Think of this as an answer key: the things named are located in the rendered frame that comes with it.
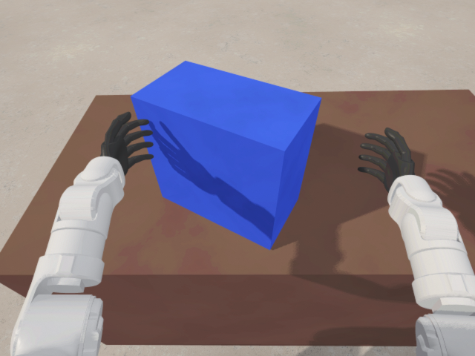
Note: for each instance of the pedestal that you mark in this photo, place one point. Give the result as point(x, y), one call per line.
point(338, 272)

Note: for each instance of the carton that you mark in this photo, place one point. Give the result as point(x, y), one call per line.
point(229, 148)

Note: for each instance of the robot right hand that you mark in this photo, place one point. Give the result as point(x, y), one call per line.
point(397, 155)

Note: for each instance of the left robot upper arm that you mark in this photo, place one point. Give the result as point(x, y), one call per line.
point(61, 325)

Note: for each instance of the robot left hand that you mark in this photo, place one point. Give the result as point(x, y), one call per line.
point(116, 141)

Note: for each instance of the right robot forearm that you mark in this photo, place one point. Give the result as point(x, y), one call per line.
point(444, 280)

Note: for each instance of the left robot forearm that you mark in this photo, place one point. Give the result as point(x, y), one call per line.
point(73, 258)

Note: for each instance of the right robot upper arm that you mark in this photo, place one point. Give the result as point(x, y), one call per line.
point(445, 335)

